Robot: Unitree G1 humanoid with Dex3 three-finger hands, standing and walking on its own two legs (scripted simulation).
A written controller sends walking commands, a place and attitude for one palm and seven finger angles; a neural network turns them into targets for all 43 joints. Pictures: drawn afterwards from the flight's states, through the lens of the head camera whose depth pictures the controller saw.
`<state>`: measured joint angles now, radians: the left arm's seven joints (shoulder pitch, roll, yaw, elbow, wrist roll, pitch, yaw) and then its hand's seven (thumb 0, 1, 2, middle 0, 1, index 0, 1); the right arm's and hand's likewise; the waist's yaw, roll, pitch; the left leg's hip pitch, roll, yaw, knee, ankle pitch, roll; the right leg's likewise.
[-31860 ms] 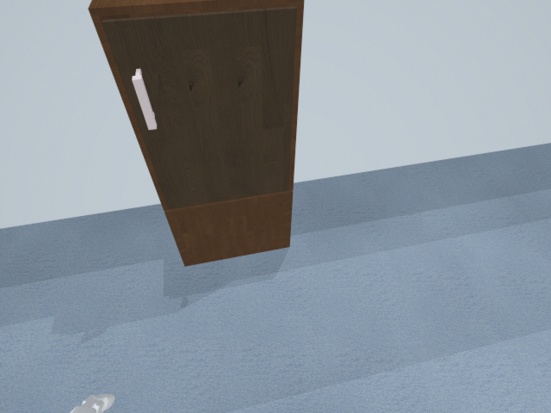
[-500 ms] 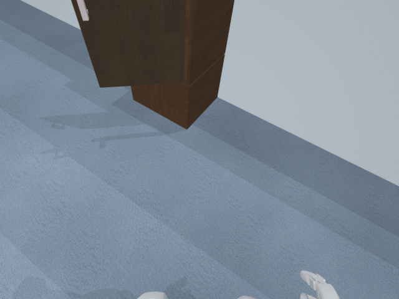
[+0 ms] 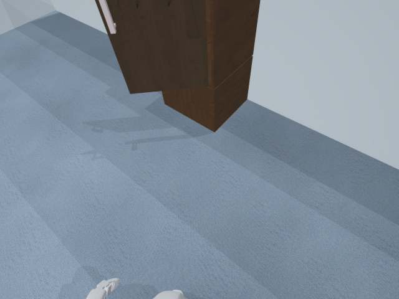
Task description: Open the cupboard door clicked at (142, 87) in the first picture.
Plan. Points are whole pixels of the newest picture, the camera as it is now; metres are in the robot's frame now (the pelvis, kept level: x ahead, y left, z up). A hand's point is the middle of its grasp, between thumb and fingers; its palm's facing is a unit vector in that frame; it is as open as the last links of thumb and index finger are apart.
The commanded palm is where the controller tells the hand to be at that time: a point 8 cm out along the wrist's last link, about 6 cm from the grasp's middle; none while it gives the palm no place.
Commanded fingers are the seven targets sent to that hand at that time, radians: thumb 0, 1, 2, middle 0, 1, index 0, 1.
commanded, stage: turn to face it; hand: left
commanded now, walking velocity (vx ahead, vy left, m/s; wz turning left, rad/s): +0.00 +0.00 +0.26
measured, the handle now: (108, 13) +1.07 +0.38 +0.05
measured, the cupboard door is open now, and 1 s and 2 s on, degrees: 44 44 44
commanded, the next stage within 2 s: take the last steps up to it in 0.02 s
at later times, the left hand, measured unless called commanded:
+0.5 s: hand out of the picture -0.09 +0.20 -0.17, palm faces +0.29 -0.94 -0.19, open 7.4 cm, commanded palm none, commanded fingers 0.00 0.90 0.90 -0.20 -0.30 -0.20 -0.30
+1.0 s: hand (107, 224) +0.31 +0.27 -0.16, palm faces +0.06 -0.98 -0.21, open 7.4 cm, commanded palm none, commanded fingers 0.00 0.90 0.90 -0.20 -0.30 -0.20 -0.30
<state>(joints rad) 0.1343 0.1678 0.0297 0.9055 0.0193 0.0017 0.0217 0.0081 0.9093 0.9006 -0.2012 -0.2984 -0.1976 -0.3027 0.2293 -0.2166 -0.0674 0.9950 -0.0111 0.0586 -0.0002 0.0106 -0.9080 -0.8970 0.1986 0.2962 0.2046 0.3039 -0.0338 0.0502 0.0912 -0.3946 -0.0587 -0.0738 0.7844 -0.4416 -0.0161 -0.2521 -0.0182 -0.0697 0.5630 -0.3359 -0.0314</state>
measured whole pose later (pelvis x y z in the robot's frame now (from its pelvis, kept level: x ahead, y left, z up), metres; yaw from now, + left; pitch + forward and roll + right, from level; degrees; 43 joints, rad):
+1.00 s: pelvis +0.19 +0.08 -0.01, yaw +6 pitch +0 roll +1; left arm 0.06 0.18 0.05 0.98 0.02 -0.02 -0.02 0.01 0.91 0.90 -0.20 -0.30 -0.19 -0.30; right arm 0.49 -0.14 -0.02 1.18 -0.03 -0.04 -0.02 0.01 -0.92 -0.90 0.20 0.30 0.20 0.30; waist -0.06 0.01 0.08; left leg 0.08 0.00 0.15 0.35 -0.42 0.00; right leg -0.46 -0.05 -0.11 0.67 -0.23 -0.04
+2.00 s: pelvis +0.52 +0.13 +0.00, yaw +7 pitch -1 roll +2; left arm 0.17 0.20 0.03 1.03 0.02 -0.02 0.03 0.01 0.93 0.90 -0.20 -0.30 -0.19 -0.30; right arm 0.31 -0.16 -0.02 1.12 -0.01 0.00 -0.02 0.00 -0.92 -0.90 0.20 0.30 0.20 0.30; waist -0.01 -0.01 0.05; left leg -0.16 0.01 0.15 0.53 -0.34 0.01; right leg -0.34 -0.07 -0.06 0.57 -0.20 0.00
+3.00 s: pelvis +0.47 +0.12 +0.01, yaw +9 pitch -2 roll +0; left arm 0.29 0.12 -0.01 1.14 0.01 -0.01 0.04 0.01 0.92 0.90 -0.20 -0.30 -0.20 -0.30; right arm 0.33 -0.11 -0.01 1.17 -0.01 0.01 -0.02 0.01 -0.91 -0.90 0.19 0.30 0.20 0.30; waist -0.01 -0.02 0.05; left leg -0.20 0.04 0.10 0.42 -0.19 0.01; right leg -0.15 0.00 -0.06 0.41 -0.23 -0.02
